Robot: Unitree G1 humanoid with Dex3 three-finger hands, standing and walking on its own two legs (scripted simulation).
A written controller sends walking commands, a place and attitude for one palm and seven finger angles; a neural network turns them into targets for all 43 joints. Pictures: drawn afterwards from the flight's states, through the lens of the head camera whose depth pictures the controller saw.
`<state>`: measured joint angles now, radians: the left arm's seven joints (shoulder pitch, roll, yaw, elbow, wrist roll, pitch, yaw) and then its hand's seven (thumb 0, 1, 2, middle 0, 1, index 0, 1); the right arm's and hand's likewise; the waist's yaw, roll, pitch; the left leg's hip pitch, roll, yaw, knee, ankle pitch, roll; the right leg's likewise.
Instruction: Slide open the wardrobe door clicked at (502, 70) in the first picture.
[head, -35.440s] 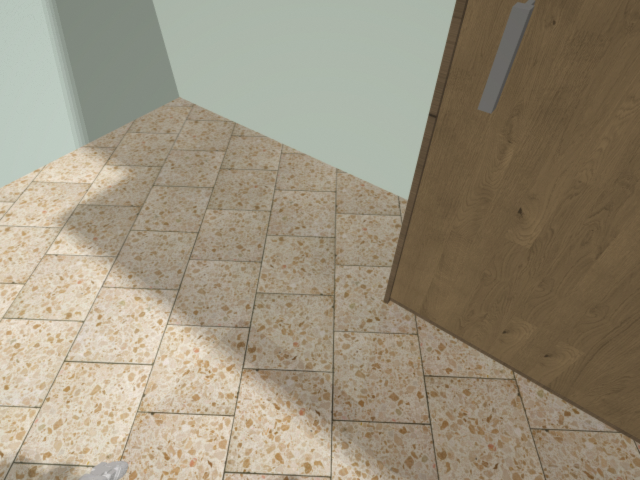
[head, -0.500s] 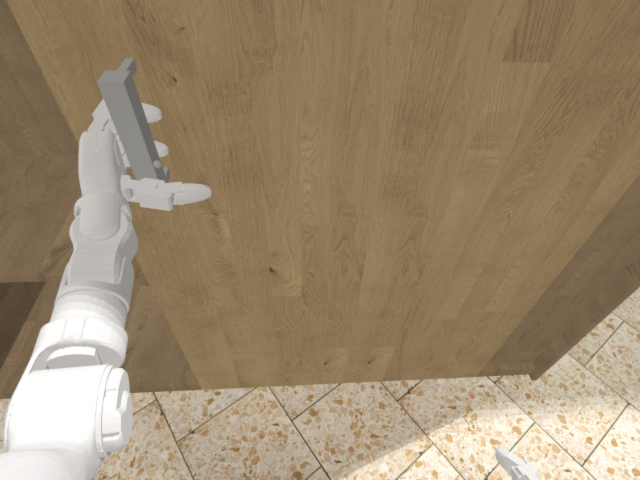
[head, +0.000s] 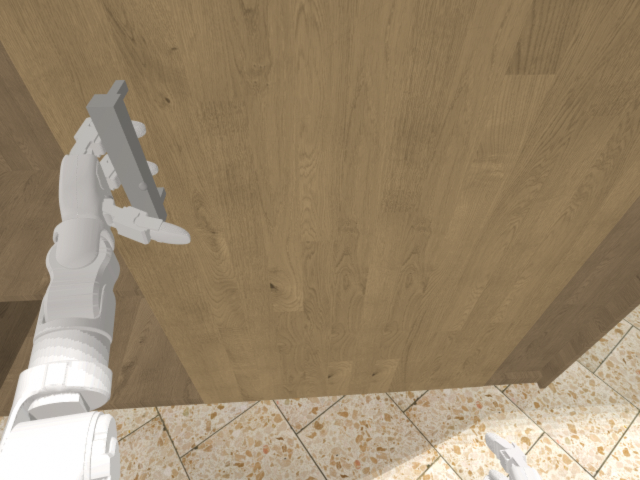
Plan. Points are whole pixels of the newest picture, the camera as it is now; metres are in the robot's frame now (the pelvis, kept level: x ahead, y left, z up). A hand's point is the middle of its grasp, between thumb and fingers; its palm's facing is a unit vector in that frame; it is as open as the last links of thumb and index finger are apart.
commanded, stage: slip the hand off the handle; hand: left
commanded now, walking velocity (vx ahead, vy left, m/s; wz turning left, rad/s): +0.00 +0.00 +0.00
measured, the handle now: (137, 158) +0.44 +0.25 +0.19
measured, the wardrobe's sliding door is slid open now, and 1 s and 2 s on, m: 0.62 0.62 0.62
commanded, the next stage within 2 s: draw the hand back to the body in 1.08 s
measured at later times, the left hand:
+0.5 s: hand (102, 188) +0.40 +0.29 +0.17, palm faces +0.33 -0.94 -0.12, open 14.0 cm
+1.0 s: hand (48, 256) +0.29 +0.30 +0.17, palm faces +0.37 -0.92 -0.12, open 14.7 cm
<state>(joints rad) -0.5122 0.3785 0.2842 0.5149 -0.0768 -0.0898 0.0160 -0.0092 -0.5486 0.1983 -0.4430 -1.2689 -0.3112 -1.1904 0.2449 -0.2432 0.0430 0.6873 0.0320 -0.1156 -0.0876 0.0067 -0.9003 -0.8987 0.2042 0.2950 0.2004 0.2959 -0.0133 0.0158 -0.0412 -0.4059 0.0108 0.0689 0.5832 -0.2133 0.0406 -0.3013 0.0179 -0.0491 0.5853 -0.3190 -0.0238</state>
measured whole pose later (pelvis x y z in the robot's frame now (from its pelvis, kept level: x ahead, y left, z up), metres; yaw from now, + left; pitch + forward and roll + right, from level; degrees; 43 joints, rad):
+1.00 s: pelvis +0.01 +0.01 +0.00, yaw +1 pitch +0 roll -1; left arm -0.10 0.39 0.40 0.10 -0.20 -0.01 -0.10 -0.01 -0.55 0.20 -0.25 -1.16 -0.26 -1.15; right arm 0.20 -0.24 0.05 0.64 0.05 -0.16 -0.11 0.01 -0.90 -0.90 0.20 0.29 0.20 0.30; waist 0.06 0.03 -0.06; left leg -0.37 0.00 0.06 0.59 -0.23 0.05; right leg -0.25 0.01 -0.06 0.57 -0.33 -0.02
